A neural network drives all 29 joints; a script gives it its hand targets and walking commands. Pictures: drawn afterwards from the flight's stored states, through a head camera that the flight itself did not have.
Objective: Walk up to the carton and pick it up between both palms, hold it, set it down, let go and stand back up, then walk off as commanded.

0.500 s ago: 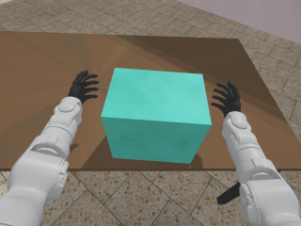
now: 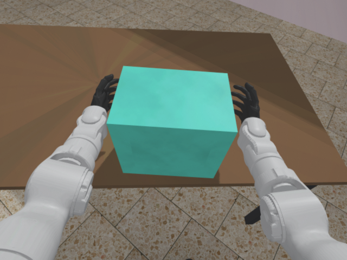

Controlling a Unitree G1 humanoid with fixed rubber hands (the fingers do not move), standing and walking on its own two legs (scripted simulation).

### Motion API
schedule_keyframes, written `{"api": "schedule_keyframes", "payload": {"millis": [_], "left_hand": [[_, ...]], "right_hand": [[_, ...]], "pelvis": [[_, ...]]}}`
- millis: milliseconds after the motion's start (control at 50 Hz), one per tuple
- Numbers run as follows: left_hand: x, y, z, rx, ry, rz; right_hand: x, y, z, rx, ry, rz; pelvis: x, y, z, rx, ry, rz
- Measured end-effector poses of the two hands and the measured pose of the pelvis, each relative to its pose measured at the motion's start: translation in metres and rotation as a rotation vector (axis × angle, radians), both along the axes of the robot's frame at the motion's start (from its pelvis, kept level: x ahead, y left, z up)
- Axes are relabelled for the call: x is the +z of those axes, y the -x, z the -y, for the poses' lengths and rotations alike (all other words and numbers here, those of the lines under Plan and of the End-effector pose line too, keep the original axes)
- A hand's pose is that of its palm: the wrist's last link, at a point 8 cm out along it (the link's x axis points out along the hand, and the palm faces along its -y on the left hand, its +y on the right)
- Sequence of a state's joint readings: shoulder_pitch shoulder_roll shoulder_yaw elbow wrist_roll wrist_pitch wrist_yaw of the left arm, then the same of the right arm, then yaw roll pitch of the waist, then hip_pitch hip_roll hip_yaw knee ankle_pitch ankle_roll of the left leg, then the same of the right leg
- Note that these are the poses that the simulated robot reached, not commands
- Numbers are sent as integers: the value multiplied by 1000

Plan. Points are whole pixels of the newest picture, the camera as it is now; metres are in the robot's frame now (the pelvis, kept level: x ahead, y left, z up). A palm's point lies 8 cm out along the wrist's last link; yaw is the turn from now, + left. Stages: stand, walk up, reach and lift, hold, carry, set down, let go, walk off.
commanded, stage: reach and lift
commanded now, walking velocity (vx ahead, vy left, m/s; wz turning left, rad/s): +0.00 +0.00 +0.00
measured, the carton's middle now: (171, 126) +0.43 -0.02 +0.04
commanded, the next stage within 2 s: none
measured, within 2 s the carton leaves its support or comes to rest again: leaves its support in 1.84 s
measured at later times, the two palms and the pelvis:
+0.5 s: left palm (101, 104) +0.46 +0.15 +0.09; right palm (243, 113) +0.42 -0.19 +0.10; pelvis +0.01 +0.01 +0.00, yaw -1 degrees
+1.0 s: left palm (101, 104) +0.46 +0.15 +0.09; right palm (243, 113) +0.42 -0.19 +0.10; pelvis +0.01 +0.01 +0.01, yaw -1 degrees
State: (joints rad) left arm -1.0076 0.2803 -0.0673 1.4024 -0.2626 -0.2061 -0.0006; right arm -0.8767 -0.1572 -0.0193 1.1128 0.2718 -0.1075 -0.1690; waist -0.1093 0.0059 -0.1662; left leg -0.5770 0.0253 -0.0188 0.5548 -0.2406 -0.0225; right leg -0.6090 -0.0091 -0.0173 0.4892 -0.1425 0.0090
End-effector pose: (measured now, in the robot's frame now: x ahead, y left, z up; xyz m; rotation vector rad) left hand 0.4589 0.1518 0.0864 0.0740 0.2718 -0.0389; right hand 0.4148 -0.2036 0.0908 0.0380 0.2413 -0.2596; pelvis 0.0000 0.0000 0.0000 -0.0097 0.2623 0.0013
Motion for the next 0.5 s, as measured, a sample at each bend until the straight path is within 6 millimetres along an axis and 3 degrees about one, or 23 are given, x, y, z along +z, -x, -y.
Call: {"api": "schedule_keyframes", "payload": {"millis": [120,500], "left_hand": [[1,-1,2,18,16,2],[6,-2,2,28,8,-4]], "right_hand": [[4,-2,-15,1,6,10],[6,-5,-14,-24,-2,5]], "pelvis": [[1,0,-2,0,3,2],[5,-7,-15,-16,11,24]]}}
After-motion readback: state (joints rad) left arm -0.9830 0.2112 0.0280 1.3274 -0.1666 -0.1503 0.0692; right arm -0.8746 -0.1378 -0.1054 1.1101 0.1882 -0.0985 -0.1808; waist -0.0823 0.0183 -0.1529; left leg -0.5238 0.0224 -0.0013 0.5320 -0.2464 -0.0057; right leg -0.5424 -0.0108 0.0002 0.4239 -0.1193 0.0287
